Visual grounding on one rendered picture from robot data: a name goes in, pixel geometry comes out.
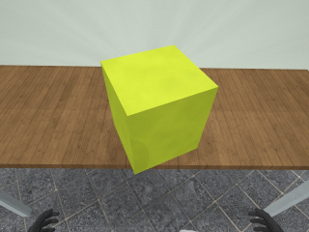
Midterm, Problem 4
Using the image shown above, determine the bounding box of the robot left hand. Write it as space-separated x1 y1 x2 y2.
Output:
27 208 60 232

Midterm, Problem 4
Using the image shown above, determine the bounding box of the carton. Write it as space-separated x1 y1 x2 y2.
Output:
100 45 218 174

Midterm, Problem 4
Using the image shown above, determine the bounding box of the robot right hand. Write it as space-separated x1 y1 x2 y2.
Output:
248 208 284 232

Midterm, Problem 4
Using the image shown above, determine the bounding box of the table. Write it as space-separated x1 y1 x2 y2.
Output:
0 65 309 218

